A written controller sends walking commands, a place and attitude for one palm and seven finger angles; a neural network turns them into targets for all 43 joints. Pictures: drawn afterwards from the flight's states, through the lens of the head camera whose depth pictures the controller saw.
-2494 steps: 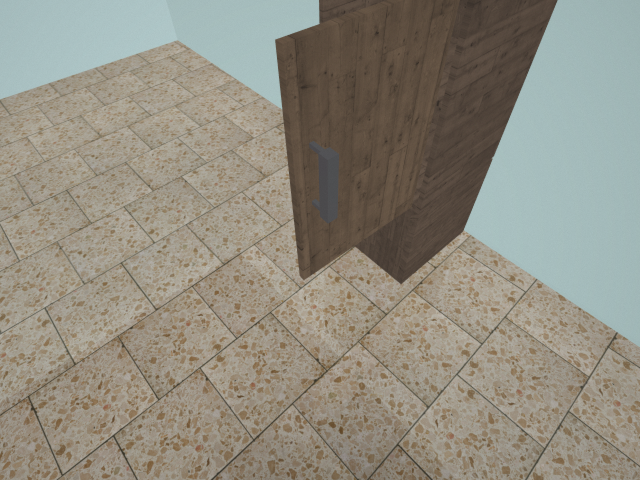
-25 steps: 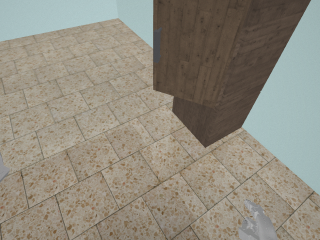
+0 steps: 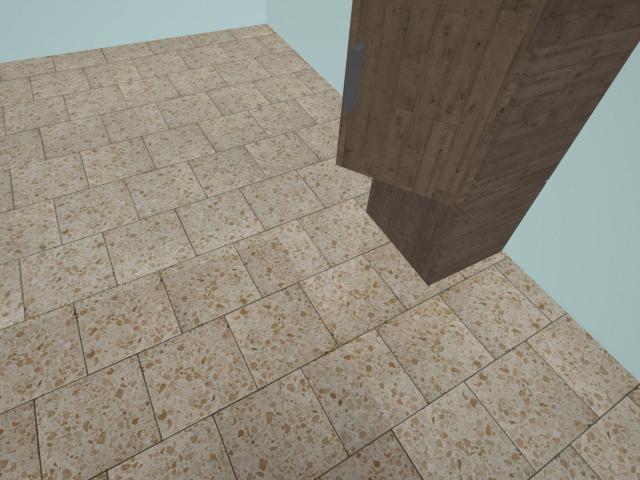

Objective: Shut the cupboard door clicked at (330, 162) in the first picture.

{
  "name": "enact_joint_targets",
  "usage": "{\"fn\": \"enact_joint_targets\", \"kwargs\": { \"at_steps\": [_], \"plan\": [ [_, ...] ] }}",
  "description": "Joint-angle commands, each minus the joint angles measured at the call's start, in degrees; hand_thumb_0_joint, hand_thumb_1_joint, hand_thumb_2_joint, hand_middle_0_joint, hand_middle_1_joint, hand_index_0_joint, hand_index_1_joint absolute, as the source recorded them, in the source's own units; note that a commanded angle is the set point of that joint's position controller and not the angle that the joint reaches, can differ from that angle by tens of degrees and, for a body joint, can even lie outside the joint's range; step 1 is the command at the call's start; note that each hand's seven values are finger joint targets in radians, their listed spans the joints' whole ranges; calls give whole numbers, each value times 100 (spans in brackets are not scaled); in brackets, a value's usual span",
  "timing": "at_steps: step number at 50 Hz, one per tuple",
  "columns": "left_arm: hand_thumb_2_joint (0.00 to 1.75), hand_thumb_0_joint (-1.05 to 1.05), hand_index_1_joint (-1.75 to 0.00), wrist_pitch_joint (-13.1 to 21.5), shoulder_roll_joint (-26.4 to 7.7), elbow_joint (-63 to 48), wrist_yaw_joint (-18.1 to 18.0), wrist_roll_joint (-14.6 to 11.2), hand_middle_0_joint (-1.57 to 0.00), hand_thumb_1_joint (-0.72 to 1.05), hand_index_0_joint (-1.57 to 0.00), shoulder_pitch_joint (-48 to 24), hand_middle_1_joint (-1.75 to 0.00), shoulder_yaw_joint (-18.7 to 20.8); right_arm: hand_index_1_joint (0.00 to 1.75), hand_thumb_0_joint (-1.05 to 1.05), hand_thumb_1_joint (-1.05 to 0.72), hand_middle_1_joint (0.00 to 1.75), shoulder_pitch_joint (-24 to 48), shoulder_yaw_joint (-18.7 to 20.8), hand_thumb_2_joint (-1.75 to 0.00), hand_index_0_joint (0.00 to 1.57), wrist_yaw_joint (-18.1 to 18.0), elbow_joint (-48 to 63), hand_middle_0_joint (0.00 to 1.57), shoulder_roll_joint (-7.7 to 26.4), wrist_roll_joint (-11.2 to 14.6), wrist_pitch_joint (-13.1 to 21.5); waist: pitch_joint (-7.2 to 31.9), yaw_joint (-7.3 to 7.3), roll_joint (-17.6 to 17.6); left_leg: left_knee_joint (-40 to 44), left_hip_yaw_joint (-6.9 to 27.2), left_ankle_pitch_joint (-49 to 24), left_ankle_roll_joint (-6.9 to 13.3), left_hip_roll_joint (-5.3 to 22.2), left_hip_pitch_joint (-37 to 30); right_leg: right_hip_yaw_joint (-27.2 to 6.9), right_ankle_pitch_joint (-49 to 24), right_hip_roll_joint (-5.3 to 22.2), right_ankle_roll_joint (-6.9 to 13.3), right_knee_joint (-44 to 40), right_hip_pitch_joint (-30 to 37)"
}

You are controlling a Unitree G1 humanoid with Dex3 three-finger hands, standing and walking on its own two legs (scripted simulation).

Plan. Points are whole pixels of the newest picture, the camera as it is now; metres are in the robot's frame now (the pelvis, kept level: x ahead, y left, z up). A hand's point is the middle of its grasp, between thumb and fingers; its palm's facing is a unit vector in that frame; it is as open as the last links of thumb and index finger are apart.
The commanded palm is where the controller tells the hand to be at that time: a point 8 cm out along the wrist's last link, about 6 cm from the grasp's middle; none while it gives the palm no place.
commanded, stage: let the arm hang, fingers relaxed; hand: left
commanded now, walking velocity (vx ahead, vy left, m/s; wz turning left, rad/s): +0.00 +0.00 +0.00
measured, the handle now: (355, 76) +1.05 -0.04 -0.02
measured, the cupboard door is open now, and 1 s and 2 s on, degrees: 35 35 35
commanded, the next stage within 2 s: look to check the result in 0.64 s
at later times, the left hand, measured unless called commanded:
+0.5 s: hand out of the picture -0.01 +0.18 -0.17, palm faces -0.01 -0.98 -0.19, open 7.4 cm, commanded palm none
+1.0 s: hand out of the picture +0.00 +0.16 -0.17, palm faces -0.02 -0.98 -0.19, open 7.4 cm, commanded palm none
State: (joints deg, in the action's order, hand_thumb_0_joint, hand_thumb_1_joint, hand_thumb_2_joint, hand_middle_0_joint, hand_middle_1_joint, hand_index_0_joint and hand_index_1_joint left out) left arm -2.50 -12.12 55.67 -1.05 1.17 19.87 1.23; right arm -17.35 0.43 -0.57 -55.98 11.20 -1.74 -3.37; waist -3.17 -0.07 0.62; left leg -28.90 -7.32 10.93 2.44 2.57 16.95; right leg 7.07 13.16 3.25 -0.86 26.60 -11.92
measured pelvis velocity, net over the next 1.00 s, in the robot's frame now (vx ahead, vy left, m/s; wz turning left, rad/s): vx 0.01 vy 0.00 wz -0.04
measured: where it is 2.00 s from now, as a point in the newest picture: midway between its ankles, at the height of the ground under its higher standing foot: outside the picture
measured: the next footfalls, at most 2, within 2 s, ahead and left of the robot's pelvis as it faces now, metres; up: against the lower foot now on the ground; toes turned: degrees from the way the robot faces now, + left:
none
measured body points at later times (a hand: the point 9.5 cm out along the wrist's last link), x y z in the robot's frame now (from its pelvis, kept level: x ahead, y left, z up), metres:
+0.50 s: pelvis +0.00 +0.01 +0.00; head -0.01 +0.01 +0.45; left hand -0.01 +0.23 -0.16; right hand -0.03 -0.21 -0.16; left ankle +0.06 +0.09 -0.74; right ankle +0.01 -0.14 -0.74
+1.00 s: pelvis +0.01 +0.00 +0.01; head +0.02 -0.01 +0.46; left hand +0.00 +0.22 -0.16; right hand -0.02 -0.22 -0.16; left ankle +0.06 +0.09 -0.74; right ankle +0.01 -0.14 -0.74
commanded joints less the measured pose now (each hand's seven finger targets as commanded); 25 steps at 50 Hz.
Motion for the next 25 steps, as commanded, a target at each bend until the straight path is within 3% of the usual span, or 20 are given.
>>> {"fn": "enact_joint_targets", "kwargs": {
  "at_steps": [1, 5, 8, 16, 25],
  "plan": [
    [90, 0, -30, 186, -449, 68, -9, 31, -20, 90, -20, 230, -30, 66, 30, 0, -90, 30, -47, 220, -90, 20, -54, 180, 20, 724, 54, 209, -14, -1, -406, 1383, 965, 1814, -18, 562, 149, -496, 642, 125, 257, -607, -95],
    [90, 0, -30, 215, -466, 367, -20, 24, -20, 90, -20, 257, -30, 54, 30, 0, -90, 30, -239, 223, -90, 20, -69, -83, 20, 681, 68, 237, -121, -44, 20, 1303, 848, 1584, -12, 519, -79, -639, 830, 213, 269, -800, -348],
    [90, 0, -30, 235, -454, 533, -34, 17, -20, 90, -20, 269, -30, 49, 30, 0, -90, 30, -334, 218, -90, 20, -73, -263, 20, 624, 71, 251, -156, -68, 79, 1260, 792, 1424, -9, 497, -235, -690, 947, 242, 275, -877, -524],
    [90, 0, -30, 221, -335, 774, -76, 37, -20, 90, -20, 418, -30, 49, 30, 0, -90, 30, -358, 221, -90, 20, -90, -493, 20, 577, 80, 282, -295, 14, -130, 1523, 873, 1628, 18, 573, -37, -622, 603, 148, 219, -674, -390],
    [90, 0, -30, 223, -137, 798, -95, 35, -20, 90, -20, 360, -30, 36, 30, 0, -90, 30, -386, 198, -90, 20, -98, -587, 20, 332, 71, 286, -353, -18, -181, 1511, 796, 1449, -21, 519, -106, -651, 487, 159, 189, -687, -482]
  ]
}}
